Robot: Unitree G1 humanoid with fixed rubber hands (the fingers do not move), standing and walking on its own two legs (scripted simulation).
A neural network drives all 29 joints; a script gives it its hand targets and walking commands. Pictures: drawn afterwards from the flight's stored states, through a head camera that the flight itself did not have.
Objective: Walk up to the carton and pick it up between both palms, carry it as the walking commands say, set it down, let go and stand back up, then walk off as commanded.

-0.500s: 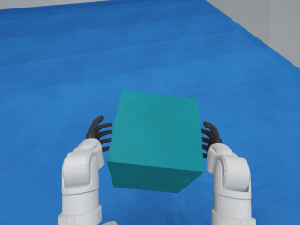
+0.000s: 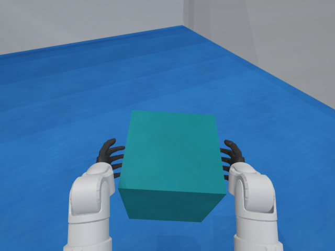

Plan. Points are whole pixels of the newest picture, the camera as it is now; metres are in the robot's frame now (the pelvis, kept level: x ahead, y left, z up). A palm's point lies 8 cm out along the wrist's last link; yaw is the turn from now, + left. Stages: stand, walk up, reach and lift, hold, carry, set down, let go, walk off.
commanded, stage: carry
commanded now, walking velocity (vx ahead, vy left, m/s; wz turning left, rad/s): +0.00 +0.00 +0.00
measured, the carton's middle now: (169, 170) +0.32 +0.01 +0.02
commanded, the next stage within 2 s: none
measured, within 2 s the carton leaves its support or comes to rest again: neither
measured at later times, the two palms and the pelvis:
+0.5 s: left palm (94, 184) +0.23 +0.17 +0.09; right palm (231, 183) +0.24 -0.12 +0.10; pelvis -0.04 +0.01 +0.00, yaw -1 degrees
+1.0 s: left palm (89, 183) +0.24 +0.19 +0.08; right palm (221, 183) +0.24 -0.10 +0.09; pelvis -0.04 +0.04 +0.00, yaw -1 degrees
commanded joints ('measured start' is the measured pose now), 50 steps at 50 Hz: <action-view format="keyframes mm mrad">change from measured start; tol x16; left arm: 1 -608 -917 -700 -77 -433 32 -291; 50 -565 -985 -687 -27 -380 -49 -273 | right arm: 1 -612 948 646 -50 456 -33 269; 50 -529 941 583 5 422 -114 286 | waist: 1 -23 -51 -168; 50 -16 46 -307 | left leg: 1 196 46 -81 -131 380 0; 7 187 -14 -63 -170 31 -1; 50 206 33 -105 -201 348 87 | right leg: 1 -36 -140 82 -39 442 -7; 3 18 -126 79 -6 528 -17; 7 -155 -112 148 -188 -159 -24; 14 -22 -121 135 -88 184 -37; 50 -30 -118 98 -29 150 -15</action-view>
